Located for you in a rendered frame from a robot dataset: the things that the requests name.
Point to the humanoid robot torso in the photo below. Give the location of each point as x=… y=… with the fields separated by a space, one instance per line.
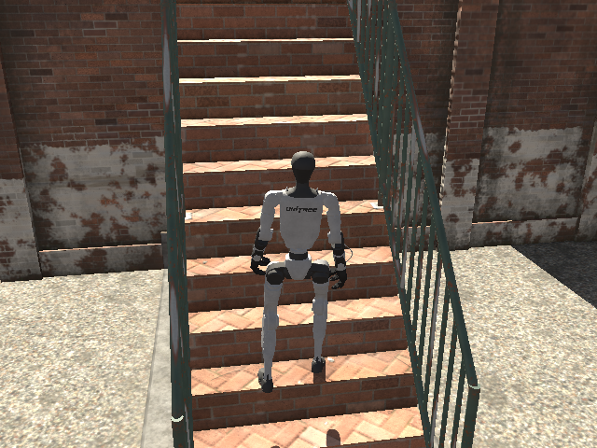
x=300 y=220

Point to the right robot forearm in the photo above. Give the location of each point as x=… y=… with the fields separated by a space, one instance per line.
x=339 y=254

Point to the robot right upper arm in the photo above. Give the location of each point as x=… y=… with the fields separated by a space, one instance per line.
x=331 y=202

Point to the robot right hand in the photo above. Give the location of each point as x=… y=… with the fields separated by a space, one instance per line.
x=342 y=275

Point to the left robot forearm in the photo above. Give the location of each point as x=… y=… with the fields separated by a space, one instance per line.
x=259 y=248

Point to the robot left hand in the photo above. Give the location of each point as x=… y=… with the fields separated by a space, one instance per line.
x=254 y=265

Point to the left robot shin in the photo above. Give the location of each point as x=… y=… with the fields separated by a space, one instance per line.
x=268 y=343

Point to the robot left upper arm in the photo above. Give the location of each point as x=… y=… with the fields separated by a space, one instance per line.
x=271 y=199

